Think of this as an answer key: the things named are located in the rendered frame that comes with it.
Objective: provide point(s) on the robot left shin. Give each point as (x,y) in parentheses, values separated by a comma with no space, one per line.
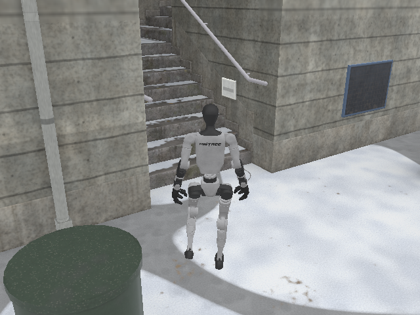
(190,229)

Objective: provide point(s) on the left robot forearm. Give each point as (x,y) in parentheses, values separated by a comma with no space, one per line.
(179,177)

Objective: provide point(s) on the right robot upper arm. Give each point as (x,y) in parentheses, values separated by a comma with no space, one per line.
(234,150)

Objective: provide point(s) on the left robot hand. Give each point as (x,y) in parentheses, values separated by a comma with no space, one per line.
(176,195)

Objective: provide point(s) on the right robot forearm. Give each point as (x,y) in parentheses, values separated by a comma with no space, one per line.
(241,176)

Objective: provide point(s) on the humanoid robot head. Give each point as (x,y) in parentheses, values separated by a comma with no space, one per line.
(210,114)

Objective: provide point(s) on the left robot upper arm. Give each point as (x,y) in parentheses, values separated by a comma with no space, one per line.
(186,150)

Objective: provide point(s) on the right robot hand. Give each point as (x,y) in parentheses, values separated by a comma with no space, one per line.
(242,190)

